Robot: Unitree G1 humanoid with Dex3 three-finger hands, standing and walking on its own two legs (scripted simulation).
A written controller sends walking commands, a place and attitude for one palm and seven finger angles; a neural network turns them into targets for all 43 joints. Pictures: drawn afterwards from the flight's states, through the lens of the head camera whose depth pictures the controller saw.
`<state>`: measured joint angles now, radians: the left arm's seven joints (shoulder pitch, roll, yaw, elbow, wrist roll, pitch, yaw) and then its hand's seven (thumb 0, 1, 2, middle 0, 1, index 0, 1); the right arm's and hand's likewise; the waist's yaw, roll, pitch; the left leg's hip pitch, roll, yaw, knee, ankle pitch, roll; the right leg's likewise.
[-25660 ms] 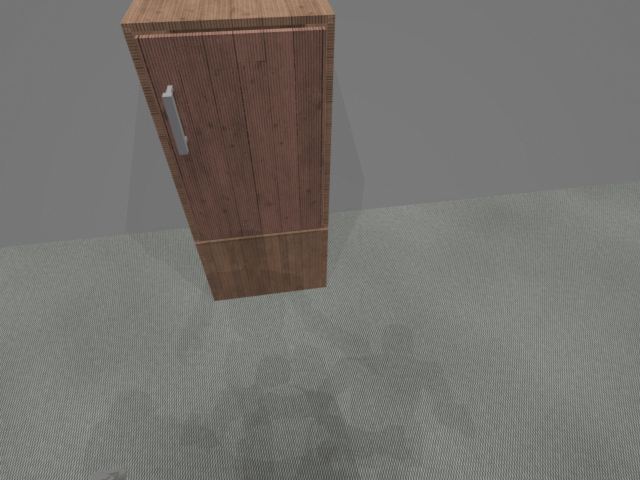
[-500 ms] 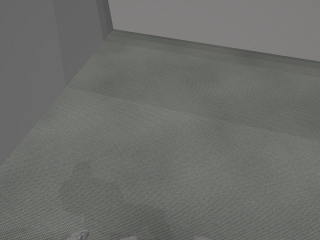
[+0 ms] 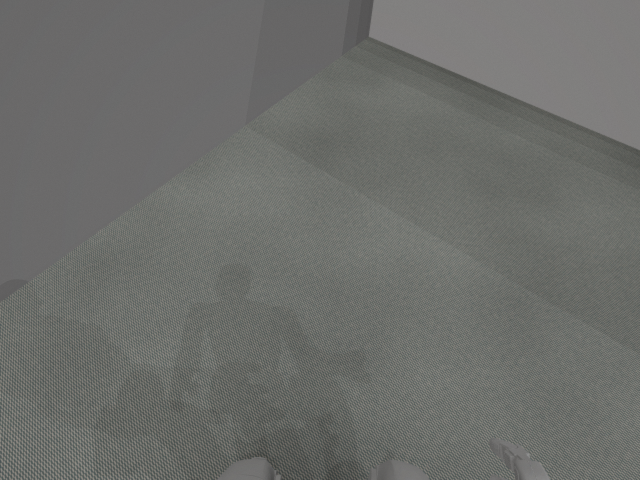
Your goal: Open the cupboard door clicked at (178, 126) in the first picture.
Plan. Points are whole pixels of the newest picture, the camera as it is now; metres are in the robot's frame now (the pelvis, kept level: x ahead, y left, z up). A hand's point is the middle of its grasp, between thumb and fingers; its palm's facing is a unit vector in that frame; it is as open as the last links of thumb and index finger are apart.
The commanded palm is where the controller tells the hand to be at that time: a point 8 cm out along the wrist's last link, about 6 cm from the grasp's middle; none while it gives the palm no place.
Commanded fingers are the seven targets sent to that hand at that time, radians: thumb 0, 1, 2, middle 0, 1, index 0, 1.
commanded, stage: turn to face it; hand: left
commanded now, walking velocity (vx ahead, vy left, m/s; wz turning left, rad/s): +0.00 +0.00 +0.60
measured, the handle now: out of the picture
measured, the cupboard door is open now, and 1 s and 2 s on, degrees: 47 47 47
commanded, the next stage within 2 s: none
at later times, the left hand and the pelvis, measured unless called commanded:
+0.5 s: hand out of the picture +0.03 +0.14 -0.15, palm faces +0.34 -0.91 -0.23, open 7.4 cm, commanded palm none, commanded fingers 0.00 0.90 0.90 -0.20 -0.30 -0.20 -0.30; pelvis +0.02 -0.06 +0.01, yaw +20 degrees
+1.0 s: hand out of the picture +0.00 +0.10 -0.14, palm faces +0.60 -0.75 -0.28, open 7.4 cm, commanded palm none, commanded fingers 0.00 0.90 0.90 -0.20 -0.30 -0.20 -0.30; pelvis +0.05 -0.11 +0.02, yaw +38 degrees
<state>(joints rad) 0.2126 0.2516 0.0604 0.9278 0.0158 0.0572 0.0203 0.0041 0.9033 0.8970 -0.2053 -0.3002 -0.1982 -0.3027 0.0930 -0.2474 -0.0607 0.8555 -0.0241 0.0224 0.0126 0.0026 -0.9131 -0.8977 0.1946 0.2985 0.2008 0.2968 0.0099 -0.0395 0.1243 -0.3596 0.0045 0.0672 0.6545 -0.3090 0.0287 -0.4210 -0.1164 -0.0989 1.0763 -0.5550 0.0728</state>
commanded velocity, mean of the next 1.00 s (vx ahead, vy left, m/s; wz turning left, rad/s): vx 0.00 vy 0.00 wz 0.60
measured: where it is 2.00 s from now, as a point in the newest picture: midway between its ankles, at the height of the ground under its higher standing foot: outside the picture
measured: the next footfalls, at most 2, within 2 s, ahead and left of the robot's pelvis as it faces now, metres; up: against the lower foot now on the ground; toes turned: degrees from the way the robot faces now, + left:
right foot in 0.22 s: +0.08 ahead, -0.17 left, +0.00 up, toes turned +5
left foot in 0.54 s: +0.01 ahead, +0.06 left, +0.00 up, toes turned +26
